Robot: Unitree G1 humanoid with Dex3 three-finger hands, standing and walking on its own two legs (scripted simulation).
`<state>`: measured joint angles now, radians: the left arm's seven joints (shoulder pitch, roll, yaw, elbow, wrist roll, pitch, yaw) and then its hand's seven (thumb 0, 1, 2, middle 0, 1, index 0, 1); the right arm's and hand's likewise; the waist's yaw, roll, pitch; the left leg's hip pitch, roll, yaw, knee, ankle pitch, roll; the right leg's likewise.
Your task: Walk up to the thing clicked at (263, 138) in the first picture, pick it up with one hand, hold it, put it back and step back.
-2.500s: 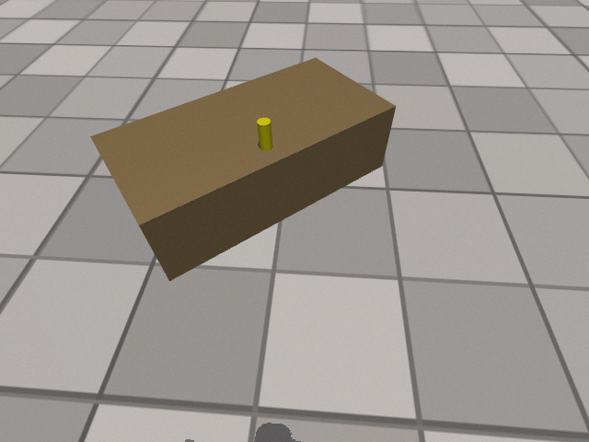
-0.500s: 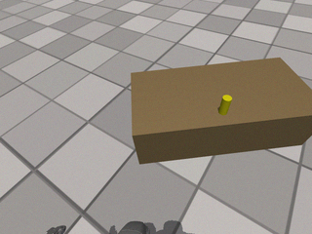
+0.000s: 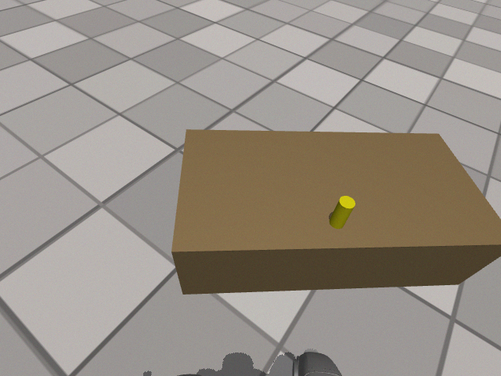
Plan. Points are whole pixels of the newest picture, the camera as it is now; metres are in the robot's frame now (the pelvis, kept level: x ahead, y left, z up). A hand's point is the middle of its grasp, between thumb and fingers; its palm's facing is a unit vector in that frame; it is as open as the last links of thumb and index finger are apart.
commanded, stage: walk up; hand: right
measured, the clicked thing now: (341, 212) +0.66 -0.30 -0.34
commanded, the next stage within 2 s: none
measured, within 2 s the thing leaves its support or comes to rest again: neither
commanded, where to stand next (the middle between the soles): +0.23 -0.10 m, yaw +5 degrees
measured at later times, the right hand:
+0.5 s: hand (447, 334) +0.23 -0.38 -0.14, palm faces -0.16 +0.90 -0.40, open 7.4 cm
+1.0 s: hand (431, 300) +0.31 -0.37 -0.15, palm faces -0.14 +0.93 -0.33, open 7.4 cm
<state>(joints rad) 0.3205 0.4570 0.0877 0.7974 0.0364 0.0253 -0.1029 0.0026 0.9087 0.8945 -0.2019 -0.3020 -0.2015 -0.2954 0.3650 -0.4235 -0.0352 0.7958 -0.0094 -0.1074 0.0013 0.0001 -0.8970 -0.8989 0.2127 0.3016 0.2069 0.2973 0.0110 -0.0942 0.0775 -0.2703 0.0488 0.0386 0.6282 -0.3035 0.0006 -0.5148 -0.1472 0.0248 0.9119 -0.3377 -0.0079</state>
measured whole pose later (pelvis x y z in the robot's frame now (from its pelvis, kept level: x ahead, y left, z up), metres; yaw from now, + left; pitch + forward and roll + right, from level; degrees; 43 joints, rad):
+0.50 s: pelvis +0.14 -0.11 +0.00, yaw +4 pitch -2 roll +0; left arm 0.35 0.41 0.03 0.85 0.01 -0.02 -0.04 0.00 0.90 0.89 -0.20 -0.30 -0.20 -0.30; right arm 0.28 -0.41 -0.03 0.88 -0.01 -0.06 0.01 0.00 -0.90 -0.90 0.21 0.30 0.20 0.30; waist 0.05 -0.01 0.10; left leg -0.41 0.01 0.06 0.65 -0.17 0.05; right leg -0.23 -0.05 -0.15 0.68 -0.41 -0.03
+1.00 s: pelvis +0.17 -0.13 +0.00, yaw +7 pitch -3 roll +0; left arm 0.14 0.39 0.00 1.03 0.01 -0.04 0.00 0.00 0.90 0.89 -0.20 -0.30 -0.20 -0.30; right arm 0.09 -0.40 -0.01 1.03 0.00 0.01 0.02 0.00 -0.90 -0.90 0.21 0.30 0.20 0.30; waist 0.01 0.03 0.08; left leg -0.32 0.02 0.01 0.58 -0.21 0.00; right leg -0.21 -0.05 -0.05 0.60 -0.34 0.03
